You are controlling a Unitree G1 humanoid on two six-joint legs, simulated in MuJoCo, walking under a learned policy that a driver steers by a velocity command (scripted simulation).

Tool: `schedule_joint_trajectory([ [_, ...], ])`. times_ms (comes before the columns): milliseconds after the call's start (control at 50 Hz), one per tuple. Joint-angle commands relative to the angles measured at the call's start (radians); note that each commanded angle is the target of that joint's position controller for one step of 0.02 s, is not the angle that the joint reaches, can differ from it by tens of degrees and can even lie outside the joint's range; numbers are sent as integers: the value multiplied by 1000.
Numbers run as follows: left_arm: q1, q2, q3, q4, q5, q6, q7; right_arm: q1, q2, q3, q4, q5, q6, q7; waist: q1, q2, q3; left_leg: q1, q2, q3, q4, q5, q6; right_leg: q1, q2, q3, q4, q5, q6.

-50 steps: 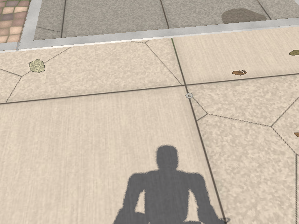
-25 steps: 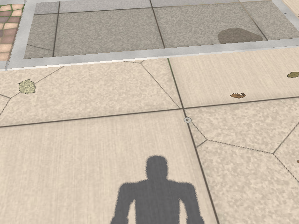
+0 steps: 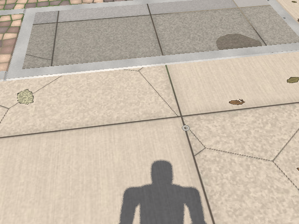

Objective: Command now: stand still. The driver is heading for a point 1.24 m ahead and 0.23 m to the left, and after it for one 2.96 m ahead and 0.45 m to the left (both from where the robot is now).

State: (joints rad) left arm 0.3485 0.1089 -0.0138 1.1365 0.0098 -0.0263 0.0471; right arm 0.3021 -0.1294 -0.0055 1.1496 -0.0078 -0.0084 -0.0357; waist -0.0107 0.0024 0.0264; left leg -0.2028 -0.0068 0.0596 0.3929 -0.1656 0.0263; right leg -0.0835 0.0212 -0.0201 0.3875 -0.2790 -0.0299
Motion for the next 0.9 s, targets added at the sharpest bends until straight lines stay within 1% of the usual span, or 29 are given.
schedule_joint_trajectory([
  [20, 93, 69, 9, -1, 0, -3, 3, 69, -64, -7, -2, 0, -3, -3, 1, -12, 61, 51, 103, -112, -46, 103, 16, -111, -119, 103, -90, 154, -26],
  [100, 96, 66, 9, 0, -1, -3, 3, 74, -60, -6, 5, 0, -2, -5, 1, -12, 63, 52, 104, -111, -42, 110, 14, -106, -119, 102, -90, 169, -27],
  [120, 91, 72, 11, -2, 0, -3, 5, 74, -58, -5, 5, 1, -1, -4, -1, -14, 66, 38, 102, -115, -38, 114, 15, -95, -117, 92, -89, 168, -26],
  [180, 66, 114, 32, -32, 1, 0, 19, 14, -84, -14, -43, 2, 0, -1, 7, -22, 61, -37, 78, -114, 26, 125, 25, -69, -121, 71, -52, 194, -37],
  [200, 81, 116, 36, -35, 5, 1, 21, 6, -72, -12, -55, 1, 2, 1, 17, -37, 32, -58, 56, -105, 51, 38, 28, -55, -130, 78, -72, 89, -47],
  [220, 95, 131, 47, -38, 10, 5, 24, -17, -63, -12, -75, -1, 6, 3, 28, -68, 46, -109, 22, -83, 102, -75, 30, -58, -149, 106, -109, -76, -67],
  [240, 116, 165, 63, -41, 11, 11, 26, -43, -67, -17, -99, -9, 10, 8, 44, -119, 75, -197, -18, -43, 196, -205, 36, -52, -198, 167, -153, -275, -106],
  [260, 123, 190, 77, -50, 10, 15, 27, -73, -72, -24, -127, -22, 14, 17, 60, -167, 121, -305, -30, -9, 327, -308, 46, -51, -283, 249, -212, -423, -158],
  [280, 142, 197, 86, -52, 14, 13, 26, -120, -76, -28, -164, -34, 13, 28, 78, -165, 174, -409, 18, -14, 459, -338, 55, -53, -373, 322, -262, -462, -213],
  [300, 154, 186, 87, -52, 24, 6, 25, -144, -80, -34, -186, -37, 9, 38, 72, -109, 203, -491, 57, -42, 544, -331, 62, -31, -413, 346, -285, -423, -244],
  [320, 142, 181, 88, -58, 28, -4, 23, -138, -79, -40, -195, -36, 2, 45, 52, -67, 206, -538, 82, -64, 569, -305, 63, 11, -413, 323, -286, -356, -241],
  [340, 120, 181, 90, -67, 28, -17, 21, -130, -79, -44, -200, -31, -7, 51, 37, -53, 194, -551, 97, -75, 547, -274, 61, 52, -397, 272, -278, -273, -220],
  [380, 93, 181, 91, -81, 25, -43, 13, -149, -80, -50, -217, -21, -19, 61, 30, -49, 155, -482, 92, -46, 465, -215, 54, 72, -351, 146, -250, -87, -178],
  [400, 89, 186, 92, -84, 25, -52, 9, -168, -77, -51, -231, -18, -19, 66, 32, -61, 140, -436, 83, -24, 421, -200, 54, 63, -335, 94, -237, -26, -165],
  [460, 80, 216, 100, -92, 25, -60, -7, -180, -77, -58, -263, -11, -18, 78, 29, -100, 110, -275, 36, 58, 308, -169, 75, 13, -308, -19, -165, 112, -137],
  [480, 67, 230, 104, -97, 23, -59, -12, -141, -84, -63, -260, -12, -19, 79, 7, -105, 91, -188, 3, 92, 275, -155, 88, -18, -301, -56, -100, 211, -126],
  [500, 49, 241, 105, -104, 18, -58, -18, -63, -91, -71, -241, -15, -23, 80, -36, -91, 55, -63, -39, 125, 223, -118, 104, -60, -283, -107, 19, 342, -108],
  [520, 51, 234, 101, -111, 21, -56, -26, 55, -124, -91, -203, -21, -30, 77, -84, -36, -15, 105, -79, 119, 181, -117, 128, -119, -245, -176, 228, 449, -81],
  [540, 23, 212, 90, -147, 28, -53, -36, 214, -222, -123, -174, -33, -38, 64, -161, 118, -105, 290, 71, -150, 49, -301, 186, -293, -187, -232, 566, 317, -27],
  [560, -4, 123, 72, -232, 25, -66, -58, 259, -338, -139, -181, -24, -41, 55, -136, 340, -160, 427, 361, -797, -209, -487, 332, -621, 1, -139, 862, -286, 20],
  [580, -116, 202, 87, -251, 31, -71, -64, 191, -313, -130, -176, -13, -29, 52, -117, 136, -62, 347, 352, -803, -249, -509, 320, -713, -59, 29, 924, -224, -5],
  [600, -133, 200, 86, -260, 12, -80, -75, 112, -284, -118, -199, -17, -27, 47, -72, 72, 4, 256, 335, -659, -211, -413, 286, -715, -108, 32, 907, -94, -23],
  [620, -104, 186, 81, -239, 4, -88, -75, 57, -244, -107, -215, -15, -32, 47, -33, 8, 25, 169, 287, -533, -216, -240, 244, -643, -139, 35, 829, -9, -29],
  [640, -70, 177, 82, -219, 17, -81, -72, 19, -218, -97, -227, -7, -41, 45, 1, 1, 27, 115, 240, -437, -222, -120, 212, -570, -153, 34, 767, 22, -24],
  [660, -31, 167, 79, -201, 29, -64, -74, 3, -186, -85, -229, -3, -51, 43, 24, 25, 13, 90, 202, -360, -236, -31, 191, -513, -160, 30, 729, 42, -15],
  [700, -33, 169, 84, -200, 32, -35, -77, 54, -174, -76, -207, 2, -72, 41, 33, 39, 14, 99, 176, -284, -240, 157, 191, -506, -147, 6, 704, 68, -1],
  [740, -99, 166, 85, -224, 30, -19, -78, 103, -182, -73, -190, 4, -81, 39, 23, 37, 38, 125, 169, -244, -253, 231, 189, -569, -145, -9, 660, 114, 15],
  [820, -253, 159, 83, -281, 22, -14, -83, 165, -177, -64, -175, -1, -85, 38, -15, 50, 73, 193, 162, -184, -270, 325, 164, -670, -130, -38, 522, 217, 23],
  [900, -358, 131, 67, -319, 11, -19, -91, 196, -158, -53, -158, -12, -96, 30, -37, 59, 99, 226, 164, -92, -287, 443, 134, -624, -89, -70, 352, 298, -12],
])
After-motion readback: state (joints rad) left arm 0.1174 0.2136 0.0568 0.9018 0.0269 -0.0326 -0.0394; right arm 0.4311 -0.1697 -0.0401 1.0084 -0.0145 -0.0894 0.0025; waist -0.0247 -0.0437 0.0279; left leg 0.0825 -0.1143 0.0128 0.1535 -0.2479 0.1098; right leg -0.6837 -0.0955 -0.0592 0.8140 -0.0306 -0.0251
